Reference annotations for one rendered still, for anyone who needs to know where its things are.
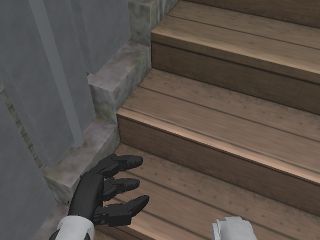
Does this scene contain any robot right thigh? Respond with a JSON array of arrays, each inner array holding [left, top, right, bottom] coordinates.
[[211, 216, 257, 240]]

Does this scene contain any robot left forearm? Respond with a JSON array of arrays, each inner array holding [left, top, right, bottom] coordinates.
[[49, 215, 95, 240]]

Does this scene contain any robot left hand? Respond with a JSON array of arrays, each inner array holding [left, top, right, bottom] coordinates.
[[67, 153, 150, 227]]

